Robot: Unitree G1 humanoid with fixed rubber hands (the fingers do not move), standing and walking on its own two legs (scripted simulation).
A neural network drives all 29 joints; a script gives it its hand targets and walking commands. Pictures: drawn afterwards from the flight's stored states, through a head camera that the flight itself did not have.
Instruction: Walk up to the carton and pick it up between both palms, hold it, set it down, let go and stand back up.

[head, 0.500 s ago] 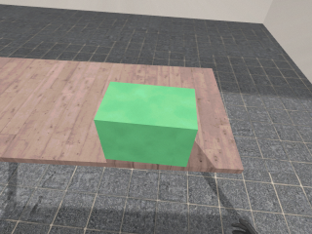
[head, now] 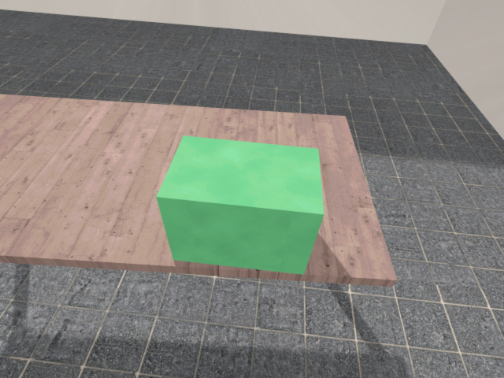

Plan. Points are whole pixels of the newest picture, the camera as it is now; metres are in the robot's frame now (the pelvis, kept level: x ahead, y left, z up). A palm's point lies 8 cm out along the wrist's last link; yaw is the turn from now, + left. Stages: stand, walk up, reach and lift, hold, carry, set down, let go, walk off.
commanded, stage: walk up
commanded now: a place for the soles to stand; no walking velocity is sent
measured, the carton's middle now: (244, 205) +0.45 +0.03 +0.01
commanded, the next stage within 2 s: reach and lift in 1.08 s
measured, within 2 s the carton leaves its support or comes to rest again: neither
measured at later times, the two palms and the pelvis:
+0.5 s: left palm out of the picture +0.09 +0.27 -0.11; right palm out of the picture +0.15 -0.25 -0.10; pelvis +0.03 +0.00 -0.01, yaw +2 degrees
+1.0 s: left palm out of the picture +0.06 +0.26 -0.11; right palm out of the picture +0.14 -0.25 -0.11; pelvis +0.03 +0.00 -0.01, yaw +4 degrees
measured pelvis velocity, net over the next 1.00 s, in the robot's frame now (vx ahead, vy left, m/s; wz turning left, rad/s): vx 0.03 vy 0.00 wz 0.06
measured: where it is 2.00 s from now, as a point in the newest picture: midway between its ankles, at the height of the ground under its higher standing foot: outside the picture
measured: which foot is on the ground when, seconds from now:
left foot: down 0.00-1.00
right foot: down 0.00-1.00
